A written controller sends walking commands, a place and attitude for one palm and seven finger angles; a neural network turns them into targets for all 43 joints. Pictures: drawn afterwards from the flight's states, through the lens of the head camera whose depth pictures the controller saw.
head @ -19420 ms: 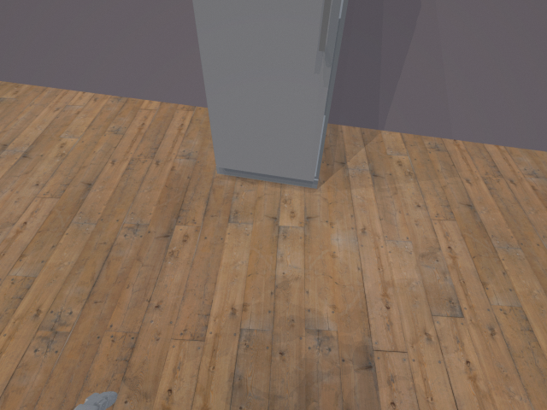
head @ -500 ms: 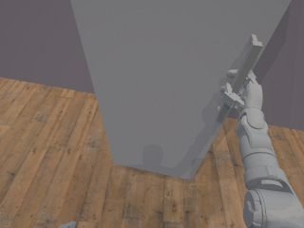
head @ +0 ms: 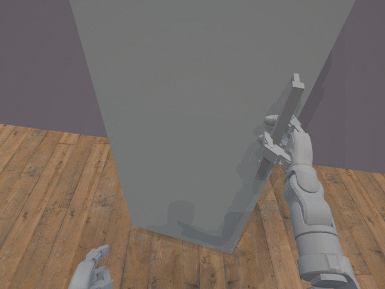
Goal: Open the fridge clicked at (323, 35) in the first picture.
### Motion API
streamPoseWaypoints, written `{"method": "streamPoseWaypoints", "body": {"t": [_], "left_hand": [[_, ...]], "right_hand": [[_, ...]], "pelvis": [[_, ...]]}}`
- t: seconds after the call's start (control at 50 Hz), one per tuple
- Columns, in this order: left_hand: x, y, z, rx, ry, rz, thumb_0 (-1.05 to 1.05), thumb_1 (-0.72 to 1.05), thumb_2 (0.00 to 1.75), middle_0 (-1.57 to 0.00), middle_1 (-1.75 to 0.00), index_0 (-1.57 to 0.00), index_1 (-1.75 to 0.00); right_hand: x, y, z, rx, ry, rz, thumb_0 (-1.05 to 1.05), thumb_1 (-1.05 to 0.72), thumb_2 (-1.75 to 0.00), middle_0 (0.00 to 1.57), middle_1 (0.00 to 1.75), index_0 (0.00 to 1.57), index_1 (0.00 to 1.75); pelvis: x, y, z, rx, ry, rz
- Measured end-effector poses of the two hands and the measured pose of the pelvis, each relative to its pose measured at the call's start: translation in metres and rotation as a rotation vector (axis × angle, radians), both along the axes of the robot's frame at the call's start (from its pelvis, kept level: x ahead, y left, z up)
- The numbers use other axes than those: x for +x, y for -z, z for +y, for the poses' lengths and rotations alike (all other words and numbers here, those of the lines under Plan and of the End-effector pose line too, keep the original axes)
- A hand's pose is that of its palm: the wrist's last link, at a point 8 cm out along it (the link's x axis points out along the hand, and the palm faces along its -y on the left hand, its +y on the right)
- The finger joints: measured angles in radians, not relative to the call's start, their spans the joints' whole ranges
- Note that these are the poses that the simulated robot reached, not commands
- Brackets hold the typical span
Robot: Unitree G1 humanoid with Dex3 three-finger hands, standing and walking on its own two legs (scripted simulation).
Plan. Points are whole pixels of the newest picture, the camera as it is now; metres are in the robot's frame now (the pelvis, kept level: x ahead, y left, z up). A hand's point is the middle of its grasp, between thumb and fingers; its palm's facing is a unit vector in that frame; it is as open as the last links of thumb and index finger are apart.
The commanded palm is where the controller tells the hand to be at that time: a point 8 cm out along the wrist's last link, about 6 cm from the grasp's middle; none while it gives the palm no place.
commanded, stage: walk backward, drawing the door open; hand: right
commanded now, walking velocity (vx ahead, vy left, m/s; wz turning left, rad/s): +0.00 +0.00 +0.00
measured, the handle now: (274, 133) +0.43 -0.15 +0.13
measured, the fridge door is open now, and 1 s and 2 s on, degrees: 7 46 86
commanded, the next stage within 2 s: stop walking and hold the door back in 1.82 s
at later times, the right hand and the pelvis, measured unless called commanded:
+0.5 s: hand (243, 207) +0.24 -0.06 +0.13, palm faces +0.01 +0.99 -0.16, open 6.7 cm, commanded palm +0.21 -0.11 +0.13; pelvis -0.06 +0.04 -0.01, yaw -4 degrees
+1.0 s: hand (160, 279) +0.12 +0.06 +0.12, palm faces +0.19 +0.96 -0.19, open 7.1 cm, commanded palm +0.09 +0.02 +0.13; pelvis -0.11 +0.21 -0.01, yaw -28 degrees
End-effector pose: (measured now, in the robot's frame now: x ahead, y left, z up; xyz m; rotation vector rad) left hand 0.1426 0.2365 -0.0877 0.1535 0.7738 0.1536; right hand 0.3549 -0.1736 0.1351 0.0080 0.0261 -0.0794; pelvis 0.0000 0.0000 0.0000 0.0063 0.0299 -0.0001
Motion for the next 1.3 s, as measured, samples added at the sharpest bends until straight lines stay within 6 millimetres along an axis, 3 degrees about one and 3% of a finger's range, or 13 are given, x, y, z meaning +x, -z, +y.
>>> {"method": "streamPoseWaypoints", "body": {"t": [0.08,0.16,0.32,0.44,0.52,0.64,0.74,0.86,0.98,1.1,1.22,1.3], "left_hand": [[0.002,-0.003,-0.004,-0.012,0.012,-0.021,0.01,0.9,0.89,-0.2,-0.3,-0.2,-0.3],[0.002,-0.004,-0.005,0.013,0.027,-0.035,0.01,0.9,0.89,-0.2,-0.3,-0.2,-0.3],[-0.01,-0.004,-0.01,0.032,0.043,-0.01,0.01,0.9,0.89,-0.2,-0.3,-0.2,-0.3],[-0.022,0.005,-0.01,-0.006,0.079,0.007,0.01,0.9,0.89,-0.2,-0.3,-0.2,-0.3],[-0.029,0.016,0.0,-0.043,0.131,0.037,0.01,0.9,0.89,-0.2,-0.3,-0.2,-0.3],[-0.036,0.025,0.035,-0.038,0.168,0.05,0.01,0.9,0.89,-0.2,-0.3,-0.2,-0.3],[-0.031,0.023,0.058,0.022,0.255,0.038,0.02,0.9,0.89,-0.2,-0.3,-0.2,-0.3],[-0.02,0.019,0.068,0.016,0.36,-0.052,0.02,0.9,0.89,-0.2,-0.3,-0.2,-0.3],[-0.018,0.022,0.08,-0.039,0.524,0.017,0.01,0.9,0.89,-0.2,-0.3,-0.2,-0.3],[0.013,0.031,0.112,-0.077,0.628,-0.006,0.02,0.9,0.89,-0.2,-0.3,-0.2,-0.3],[0.041,0.022,0.146,-0.015,0.666,-0.089,0.02,0.9,0.89,-0.2,-0.3,-0.2,-0.3],[0.047,0.017,0.168,-0.011,0.753,-0.087,0.01,0.9,0.89,-0.2,-0.3,-0.2,-0.3]], "right_hand": [[-0.025,0.001,0.007,0.005,-0.018,-0.015,0.01,-0.73,-0.77,0.34,1.36,0.35,1.36],[-0.046,0.0,0.013,-0.099,-0.057,-0.067,0.01,-0.68,-0.76,0.37,1.37,0.35,1.36],[-0.089,0.002,0.03,-0.142,-0.118,-0.128,-0.01,-0.66,-0.73,0.39,1.37,0.31,1.33],[-0.12,0.003,0.048,-0.16,-0.11,-0.14,-0.02,-0.68,-0.72,0.36,1.35,0.24,1.3],[-0.141,0.003,0.064,-0.182,-0.07,-0.144,-0.03,-0.68,-0.73,0.36,1.34,0.22,1.3],[-0.177,0.002,0.093,-0.19,-0.028,-0.132,-0.03,-0.68,-0.74,0.34,1.31,0.2,1.28],[-0.207,0.004,0.119,-0.197,-0.013,-0.143,-0.03,-0.7,-0.76,0.31,1.28,0.17,1.22],[-0.237,0.008,0.15,-0.207,0.005,-0.181,-0.03,-0.73,-0.79,0.28,1.26,0.13,1.12],[-0.259,0.006,0.181,-0.218,0.075,-0.154,-0.03,-0.72,-0.82,0.28,1.24,0.12,1.14],[-0.279,0.009,0.22,-0.24,0.215,-0.176,-0.04,-0.67,-0.89,0.32,1.27,0.14,1.15],[-0.298,0.009,0.256,-0.237,0.277,-0.173,-0.04,-0.67,-0.89,0.32,1.27,0.14,1.15],[-0.308,0.012,0.28,-0.26,0.343,-0.19,-0.05,-0.69,-0.88,0.32,1.27,0.12,1.12]], "pelvis": [[-0.002,0.0,0.002,-0.002,0.0,-0.025],[-0.011,0.002,0.002,0.006,0.013,-0.033],[-0.031,0.002,0.0,-0.012,0.015,-0.031],[-0.046,0.006,0.017,-0.04,0.046,-0.018],[-0.059,0.008,0.043,-0.034,0.086,-0.015],[-0.077,0.009,0.079,-0.03,0.19,-0.019],[-0.089,0.01,0.107,-0.045,0.286,-0.018],[-0.107,0.021,0.14,-0.023,0.358,-0.007],[-0.112,0.011,0.197,0.002,0.484,-0.028],[-0.104,0.023,0.265,0.001,0.562,-0.031],[-0.103,0.028,0.307,-0.02,0.68,-0.033],[-0.097,0.027,0.354,-0.042,0.716,-0.059]]}}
